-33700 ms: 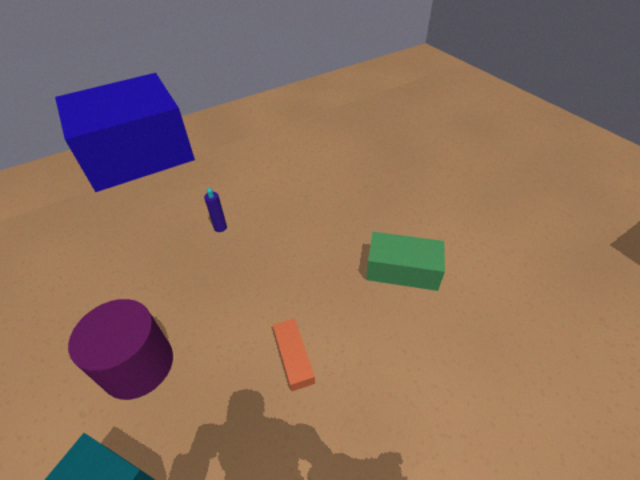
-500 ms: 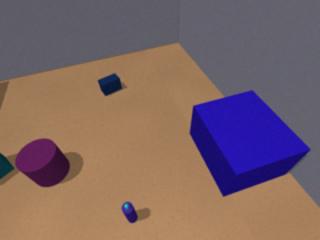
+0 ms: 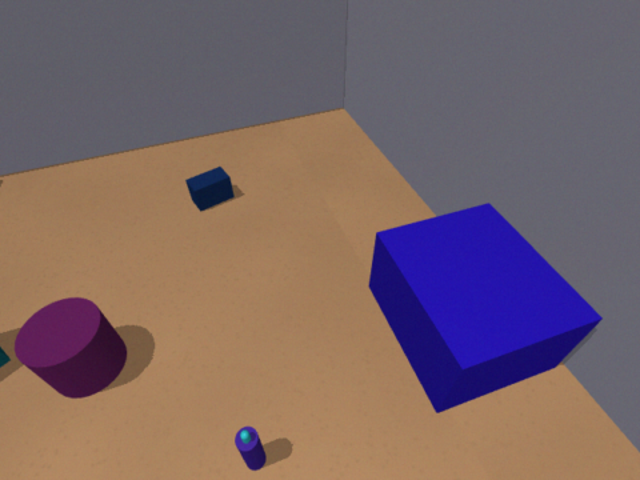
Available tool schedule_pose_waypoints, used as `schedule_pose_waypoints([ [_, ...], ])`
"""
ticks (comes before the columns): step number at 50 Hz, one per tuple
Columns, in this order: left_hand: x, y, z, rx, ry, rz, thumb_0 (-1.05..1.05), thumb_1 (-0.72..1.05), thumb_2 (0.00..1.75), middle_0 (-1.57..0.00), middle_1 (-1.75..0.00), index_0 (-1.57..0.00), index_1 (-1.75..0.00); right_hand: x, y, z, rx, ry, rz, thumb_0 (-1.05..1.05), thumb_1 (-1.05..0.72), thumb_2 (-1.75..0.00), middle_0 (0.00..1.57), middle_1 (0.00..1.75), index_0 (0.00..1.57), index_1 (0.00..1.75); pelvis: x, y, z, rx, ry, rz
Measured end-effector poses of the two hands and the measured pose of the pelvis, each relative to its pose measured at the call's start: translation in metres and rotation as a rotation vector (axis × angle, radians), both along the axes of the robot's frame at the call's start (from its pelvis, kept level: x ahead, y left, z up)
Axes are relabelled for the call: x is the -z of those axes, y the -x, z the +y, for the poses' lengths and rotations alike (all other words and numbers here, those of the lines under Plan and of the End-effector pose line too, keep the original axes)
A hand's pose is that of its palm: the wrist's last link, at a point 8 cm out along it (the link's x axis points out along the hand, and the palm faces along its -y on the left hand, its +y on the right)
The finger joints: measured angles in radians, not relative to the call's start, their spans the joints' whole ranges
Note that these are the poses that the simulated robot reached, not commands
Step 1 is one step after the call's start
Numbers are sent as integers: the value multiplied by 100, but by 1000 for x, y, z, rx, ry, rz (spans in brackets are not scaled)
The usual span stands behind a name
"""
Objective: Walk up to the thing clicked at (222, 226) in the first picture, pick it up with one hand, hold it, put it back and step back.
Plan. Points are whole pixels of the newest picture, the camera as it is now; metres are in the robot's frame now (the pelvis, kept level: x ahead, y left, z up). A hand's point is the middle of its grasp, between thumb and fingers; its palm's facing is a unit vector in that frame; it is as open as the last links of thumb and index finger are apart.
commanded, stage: walk up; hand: left
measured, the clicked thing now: (250, 447) +0.36 +0.21 -0.66
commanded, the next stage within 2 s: none
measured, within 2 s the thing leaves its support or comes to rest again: neither
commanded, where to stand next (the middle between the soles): +0.02 +0.01 m, yaw +1 degrees
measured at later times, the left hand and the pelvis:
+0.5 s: hand out of the picture +0.08 +0.26 -0.15, palm faces -0.01 -0.94 -0.34, open 7.4 cm; pelvis +0.01 +0.01 +0.00, yaw +0 degrees
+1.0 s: hand out of the picture +0.00 +0.25 -0.16, palm faces +0.02 -0.90 -0.43, open 7.3 cm; pelvis -0.08 -0.02 -0.02, yaw +1 degrees
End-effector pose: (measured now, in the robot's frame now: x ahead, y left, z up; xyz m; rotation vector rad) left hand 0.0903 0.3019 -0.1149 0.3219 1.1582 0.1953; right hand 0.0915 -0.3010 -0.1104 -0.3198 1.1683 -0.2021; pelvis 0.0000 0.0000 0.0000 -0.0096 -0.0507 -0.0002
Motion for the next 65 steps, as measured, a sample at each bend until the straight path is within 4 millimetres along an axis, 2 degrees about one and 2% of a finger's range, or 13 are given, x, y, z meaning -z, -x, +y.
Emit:
schedule_pose_waypoints([
  [14,4,19,5,-32,6,81,1,90,89,-21,-30,-21,-30,3,17,3,20,2,75,1,-90,-90,21,30,20,30,-3,-7,4,-4,-3,7],
  [31,1,8,2,-44,4,60,1,90,89,-21,-30,-21,-30,5,-2,9,14,-15,41,1,-90,-90,21,30,20,30,-3,-12,4,-9,-6,13],
  [35,2,7,6,-59,-12,51,0,90,89,-21,-30,-21,-30,6,-3,3,24,-5,40,1,-90,-90,21,30,20,30,0,3,3,-11,-6,19],
  [40,5,14,7,-40,-41,35,0,90,89,-21,-30,-21,-30,11,6,-9,27,14,25,1,-90,-90,21,30,20,30,8,30,-3,-8,-15,22],
  [44,9,34,2,-35,-65,23,0,91,89,-21,-30,-21,-30,21,17,-24,19,18,-2,1,-90,-90,21,30,20,30,20,52,-14,-10,-24,14],
  [47,11,64,-5,-46,-79,30,0,91,89,-21,-30,-21,-30,32,25,-34,4,18,-13,1,-90,-90,21,30,20,30,28,67,-22,-22,-23,5],
  [51,4,109,-11,-72,-89,86,0,90,89,-21,-30,-21,-30,33,46,-34,-17,4,7,1,-90,-90,20,30,20,30,21,85,-24,-29,-39,6],
  [54,-4,131,-12,-92,-85,92,1,90,89,-21,-30,-21,-30,30,74,-32,-36,-17,59,0,-90,-90,20,30,20,30,14,90,-23,-52,-32,13],
  [58,-12,150,-5,-118,-58,45,1,90,89,-21,-30,-21,-30,19,112,-27,-57,-22,153,1,-90,-90,20,30,20,30,5,88,-19,-92,-40,21],
  [62,-5,166,15,-127,-52,51,1,90,89,-21,-31,-21,-30,12,135,-26,-46,23,152,1,-90,-90,21,30,20,30,10,88,-8,-116,-32,15],
  [65,-2,166,22,-130,-50,77,1,90,89,-21,-30,-21,-30,5,149,-24,-18,43,132,1,-90,-90,21,30,20,30,9,86,-5,-115,-40,6],
])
